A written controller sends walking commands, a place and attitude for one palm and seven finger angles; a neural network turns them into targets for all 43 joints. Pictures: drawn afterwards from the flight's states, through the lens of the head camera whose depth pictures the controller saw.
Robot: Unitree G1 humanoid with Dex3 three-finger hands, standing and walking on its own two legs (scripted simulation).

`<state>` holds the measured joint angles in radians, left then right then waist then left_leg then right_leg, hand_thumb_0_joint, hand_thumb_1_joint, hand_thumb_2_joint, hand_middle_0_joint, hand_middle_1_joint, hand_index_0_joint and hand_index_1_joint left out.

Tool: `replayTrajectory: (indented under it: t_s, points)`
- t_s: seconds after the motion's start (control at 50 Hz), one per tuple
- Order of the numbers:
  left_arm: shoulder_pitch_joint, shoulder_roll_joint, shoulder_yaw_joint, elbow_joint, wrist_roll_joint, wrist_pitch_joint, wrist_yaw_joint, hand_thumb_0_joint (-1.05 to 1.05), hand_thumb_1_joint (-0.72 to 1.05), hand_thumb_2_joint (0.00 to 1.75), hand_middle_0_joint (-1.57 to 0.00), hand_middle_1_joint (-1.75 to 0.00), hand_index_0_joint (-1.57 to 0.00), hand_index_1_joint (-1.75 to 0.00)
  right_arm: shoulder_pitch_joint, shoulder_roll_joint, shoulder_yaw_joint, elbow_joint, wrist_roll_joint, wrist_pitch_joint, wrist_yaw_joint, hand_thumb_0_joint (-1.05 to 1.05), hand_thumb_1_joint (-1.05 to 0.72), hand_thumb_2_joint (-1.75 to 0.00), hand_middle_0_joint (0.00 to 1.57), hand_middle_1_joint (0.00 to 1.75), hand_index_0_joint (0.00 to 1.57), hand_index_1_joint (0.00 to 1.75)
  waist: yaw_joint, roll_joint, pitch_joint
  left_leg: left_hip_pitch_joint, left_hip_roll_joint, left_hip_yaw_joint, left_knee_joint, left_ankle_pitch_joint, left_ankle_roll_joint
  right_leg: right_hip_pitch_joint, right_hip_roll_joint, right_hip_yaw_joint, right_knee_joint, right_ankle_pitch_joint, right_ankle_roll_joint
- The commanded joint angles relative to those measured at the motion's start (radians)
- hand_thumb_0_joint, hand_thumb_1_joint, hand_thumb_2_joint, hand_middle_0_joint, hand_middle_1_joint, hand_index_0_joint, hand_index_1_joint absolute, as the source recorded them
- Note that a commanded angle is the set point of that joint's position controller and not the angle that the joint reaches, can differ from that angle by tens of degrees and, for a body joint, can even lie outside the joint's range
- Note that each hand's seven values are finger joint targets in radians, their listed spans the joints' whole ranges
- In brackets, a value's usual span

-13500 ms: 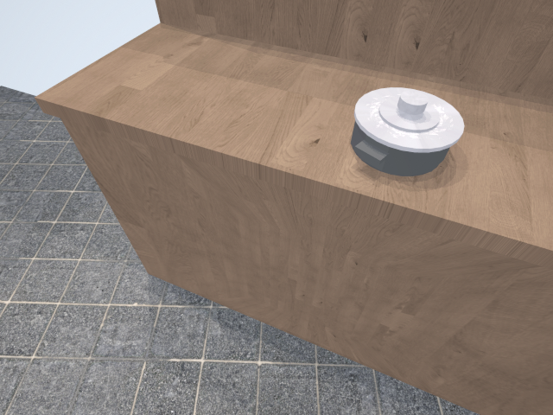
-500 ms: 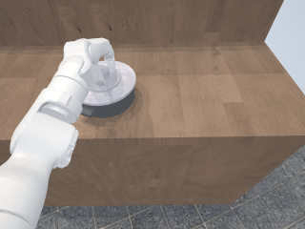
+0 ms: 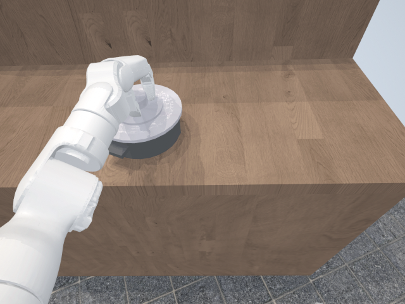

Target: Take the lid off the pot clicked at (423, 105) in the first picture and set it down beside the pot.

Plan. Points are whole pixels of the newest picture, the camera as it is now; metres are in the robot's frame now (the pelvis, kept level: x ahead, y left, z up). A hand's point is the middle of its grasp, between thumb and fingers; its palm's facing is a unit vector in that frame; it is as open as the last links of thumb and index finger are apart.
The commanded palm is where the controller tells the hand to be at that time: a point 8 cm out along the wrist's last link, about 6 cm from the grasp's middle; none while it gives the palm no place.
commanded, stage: close the fingers and squeeze the knob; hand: left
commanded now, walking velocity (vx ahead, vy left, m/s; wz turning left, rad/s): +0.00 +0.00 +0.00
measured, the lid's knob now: (136, 99) +0.49 +0.13 +0.15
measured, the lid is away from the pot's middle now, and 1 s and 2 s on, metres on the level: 0.00 0.02 0.02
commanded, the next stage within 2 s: lift the lid straight up in 0.10 s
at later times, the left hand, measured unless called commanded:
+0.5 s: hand (130, 99) +0.46 +0.13 +0.18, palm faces -0.37 -0.06 -0.93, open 7.4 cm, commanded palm +0.45 +0.14 +0.25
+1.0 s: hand (120, 83) +0.45 +0.14 +0.23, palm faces -0.32 -0.07 -0.94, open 7.4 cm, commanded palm +0.45 +0.14 +0.30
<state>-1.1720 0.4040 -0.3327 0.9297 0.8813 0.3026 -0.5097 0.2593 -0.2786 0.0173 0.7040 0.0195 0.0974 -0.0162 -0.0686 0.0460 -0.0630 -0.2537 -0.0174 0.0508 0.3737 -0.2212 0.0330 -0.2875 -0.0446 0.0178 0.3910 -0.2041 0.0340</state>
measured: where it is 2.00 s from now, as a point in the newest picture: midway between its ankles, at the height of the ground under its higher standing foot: outside the picture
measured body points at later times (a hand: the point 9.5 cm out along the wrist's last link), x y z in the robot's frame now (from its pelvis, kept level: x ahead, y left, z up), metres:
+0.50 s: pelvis +0.00 +0.00 +0.00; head +0.02 -0.03 +0.45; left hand +0.47 +0.14 +0.23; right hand +0.10 -0.26 -0.13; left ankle -0.02 +0.10 -0.74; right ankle -0.01 -0.14 -0.74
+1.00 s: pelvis -0.01 -0.01 +0.00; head +0.00 -0.03 +0.45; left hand +0.46 +0.14 +0.28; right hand +0.10 -0.26 -0.12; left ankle -0.02 +0.10 -0.74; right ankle -0.01 -0.14 -0.74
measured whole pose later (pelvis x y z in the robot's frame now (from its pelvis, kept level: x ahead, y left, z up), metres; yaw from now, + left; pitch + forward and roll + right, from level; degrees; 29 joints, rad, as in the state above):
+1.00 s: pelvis -0.01 -0.01 +0.00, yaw +1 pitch +3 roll +1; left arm -1.26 0.43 -0.35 0.92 0.87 0.32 -0.57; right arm 0.22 -0.28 0.03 0.72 0.02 0.04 -0.04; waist -0.05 0.04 -0.04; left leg -0.21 -0.02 0.03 0.34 -0.19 0.02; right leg -0.25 -0.05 0.00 0.38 -0.19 0.03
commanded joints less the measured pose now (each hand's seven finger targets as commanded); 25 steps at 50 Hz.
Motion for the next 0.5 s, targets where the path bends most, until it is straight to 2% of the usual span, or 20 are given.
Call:
replayTrajectory:
  t_s: [0.0,0.02,0.04,0.06,0.08,0.12,0.14,0.16,0.18,0.2,0.22,0.26,0.28,0.3,0.34,0.38,0.4,0.46,0.48]
  points:
    - [-0.553,0.202,0.080,-0.194,0.013,0.000,0.020,0.00,0.70,0.70,-0.85,-1.03,-0.83,-1.02,-0.022,-0.132,-0.039,-0.108,0.002,-0.032,-0.004,0.00,-0.90,-0.90,0.20,0.30,0.20,0.30,0.004,-0.087,-0.385,0.192,-0.048,-0.027,0.010,0.399,0.033,0.141,0.095,-0.049,0.003,0.356,-0.062]
    - [-0.545,0.207,0.088,-0.185,0.017,0.000,0.023,0.00,0.71,0.71,-0.86,-1.04,-0.83,-1.02,-0.025,-0.131,-0.040,-0.107,0.000,-0.033,-0.006,0.00,-0.90,-0.90,0.20,0.30,0.20,0.30,0.008,-0.084,-0.393,0.195,-0.046,-0.022,0.017,0.411,0.036,0.146,0.092,-0.048,0.007,0.367,-0.062]
    - [-0.542,0.178,0.059,-0.176,0.017,0.003,0.019,0.00,0.72,0.71,-0.86,-1.04,-0.83,-1.02,-0.032,-0.127,-0.036,-0.108,0.004,-0.030,-0.005,0.00,-0.90,-0.90,0.20,0.30,0.20,0.30,0.002,-0.081,-0.375,0.188,-0.049,-0.025,0.016,0.411,0.034,0.137,0.092,-0.049,0.006,0.364,-0.063]
    - [-0.545,0.192,0.075,-0.186,0.017,0.005,0.021,0.00,0.73,0.72,-0.86,-1.04,-0.84,-1.03,-0.027,-0.129,-0.038,-0.105,0.003,-0.030,-0.005,0.00,-0.90,-0.90,0.20,0.30,0.20,0.30,0.004,-0.081,-0.381,0.196,-0.046,-0.022,0.016,0.411,0.033,0.140,0.092,-0.049,0.006,0.365,-0.062]
    - [-0.543,0.162,0.051,-0.210,0.007,0.004,0.021,0.00,0.74,0.72,-0.86,-1.04,-0.84,-1.03,-0.028,-0.133,-0.044,-0.109,0.003,-0.030,-0.002,0.00,-0.90,-0.90,0.20,0.30,0.20,0.30,0.004,-0.064,-0.394,0.207,-0.044,-0.028,0.021,0.438,0.030,0.134,0.095,-0.052,0.004,0.374,-0.065]
    - [-0.559,0.167,0.056,-0.221,0.016,0.004,0.021,0.00,0.76,0.73,-0.87,-1.05,-0.84,-1.03,-0.035,-0.126,-0.040,-0.110,0.001,-0.033,-0.002,0.00,-0.90,-0.90,0.20,0.30,0.20,0.30,0.003,-0.069,-0.398,0.217,-0.046,-0.029,0.023,0.435,0.032,0.132,0.093,-0.049,0.006,0.368,-0.062]
    - [-0.527,0.195,0.083,-0.177,0.018,0.009,0.021,0.00,0.76,0.73,-0.87,-1.05,-0.84,-1.03,-0.034,-0.128,-0.038,-0.106,0.000,-0.031,-0.005,0.00,-0.90,-0.90,0.20,0.30,0.20,0.30,0.006,-0.097,-0.370,0.195,-0.047,-0.025,0.020,0.409,0.035,0.135,0.095,-0.050,0.004,0.363,-0.062]
    - [-0.531,0.208,0.089,-0.182,0.016,0.010,0.019,0.00,0.77,0.73,-0.87,-1.05,-0.84,-1.03,-0.031,-0.130,-0.036,-0.107,0.001,-0.030,-0.006,0.00,-0.90,-0.90,0.20,0.30,0.20,0.30,0.007,-0.104,-0.376,0.186,-0.049,-0.022,0.015,0.409,0.036,0.152,0.093,-0.049,0.006,0.376,-0.061]
    - [-0.531,0.218,0.097,-0.206,0.006,0.008,0.021,0.00,0.77,0.73,-0.87,-1.05,-0.84,-1.03,-0.038,-0.136,-0.040,-0.109,0.001,-0.027,-0.005,0.00,-0.90,-0.90,0.20,0.30,0.20,0.30,0.011,-0.086,-0.393,0.190,-0.049,-0.022,0.020,0.421,0.034,0.159,0.093,-0.048,0.005,0.393,-0.064]
    - [-0.565,0.205,0.080,-0.242,0.013,0.004,0.019,0.00,0.78,0.73,-0.87,-1.05,-0.84,-1.03,-0.044,-0.126,-0.035,-0.116,0.001,-0.029,-0.005,0.00,-0.90,-0.90,0.20,0.30,0.20,0.30,0.007,-0.074,-0.415,0.208,-0.050,-0.028,0.019,0.446,0.035,0.163,0.090,-0.044,0.010,0.399,-0.062]
    - [-0.572,0.178,0.061,-0.226,0.013,0.007,0.017,0.00,0.78,0.73,-0.87,-1.05,-0.84,-1.03,-0.047,-0.122,-0.036,-0.112,0.001,-0.031,-0.007,0.00,-0.90,-0.90,0.20,0.30,0.20,0.30,0.002,-0.078,-0.393,0.212,-0.047,-0.028,0.022,0.443,0.035,0.146,0.090,-0.047,0.009,0.387,-0.062]
    - [-0.603,0.221,0.091,-0.265,0.013,0.007,0.020,0.00,0.78,0.73,-0.87,-1.05,-0.84,-1.04,-0.042,-0.125,-0.037,-0.111,0.002,-0.034,-0.008,0.00,-0.90,-0.90,0.20,0.30,0.20,0.30,0.006,-0.076,-0.418,0.225,-0.046,-0.028,0.020,0.452,0.037,0.163,0.091,-0.043,0.006,0.401,-0.061]
    - [-0.603,0.231,0.099,-0.283,0.008,0.007,0.024,0.00,0.78,0.73,-0.87,-1.05,-0.84,-1.04,-0.048,-0.132,-0.040,-0.112,-0.001,-0.035,-0.007,0.00,-0.90,-0.90,0.20,0.30,0.20,0.30,0.011,-0.049,-0.432,0.236,-0.045,-0.034,0.028,0.478,0.034,0.159,0.093,-0.045,0.007,0.410,-0.065]
    - [-0.612,0.261,0.124,-0.279,0.019,0.004,0.024,0.00,0.79,0.73,-0.87,-1.05,-0.84,-1.04,-0.042,-0.124,-0.037,-0.114,-0.005,-0.041,-0.010,0.00,-0.90,-0.90,0.20,0.30,0.20,0.30,0.011,-0.075,-0.441,0.236,-0.048,-0.036,0.026,0.474,0.038,0.171,0.093,-0.040,0.008,0.410,-0.061]
    - [-0.638,0.241,0.104,-0.299,0.015,0.001,0.022,0.00,0.79,0.73,-0.87,-1.05,-0.84,-1.04,-0.045,-0.119,-0.036,-0.113,0.001,-0.049,-0.010,0.00,-0.90,-0.90,0.20,0.30,0.20,0.30,0.009,-0.074,-0.444,0.248,-0.043,-0.039,0.024,0.493,0.037,0.172,0.090,-0.042,0.012,0.414,-0.060]
    - [-0.633,0.225,0.091,-0.336,0.000,0.001,0.022,0.00,0.79,0.74,-0.87,-1.05,-0.84,-1.04,-0.056,-0.124,-0.041,-0.117,0.001,-0.056,-0.008,0.00,-0.90,-0.90,0.20,0.30,0.20,0.30,0.012,-0.036,-0.455,0.274,-0.040,-0.043,0.033,0.528,0.035,0.160,0.092,-0.044,0.006,0.419,-0.062]
    - [-0.682,0.229,0.086,-0.357,0.010,-0.006,0.023,0.00,0.79,0.74,-0.87,-1.05,-0.84,-1.04,-0.049,-0.119,-0.037,-0.114,0.000,-0.063,-0.009,0.00,-0.90,-0.90,0.20,0.30,0.20,0.30,0.002,-0.037,-0.467,0.286,-0.042,-0.048,0.029,0.519,0.033,0.157,0.095,-0.041,0.006,0.407,-0.060]
    - [-0.675,0.266,0.119,-0.329,0.012,-0.003,0.027,0.00,0.79,0.74,-0.87,-1.05,-0.84,-1.04,-0.052,-0.119,-0.036,-0.103,0.001,-0.074,-0.012,0.00,-0.90,-0.90,0.20,0.30,0.20,0.30,0.011,-0.040,-0.450,0.275,-0.042,-0.047,0.021,0.502,0.034,0.166,0.093,-0.042,0.003,0.404,-0.062]
    - [-0.686,0.259,0.113,-0.354,-0.001,-0.002,0.028,0.00,0.79,0.74,-0.87,-1.05,-0.84,-1.04,-0.054,-0.126,-0.038,-0.107,-0.001,-0.077,-0.011,0.00,-0.90,-0.90,0.20,0.30,0.20,0.30,0.015,-0.009,-0.460,0.281,-0.042,-0.048,0.026,0.518,0.032,0.166,0.092,-0.043,0.002,0.417,-0.065]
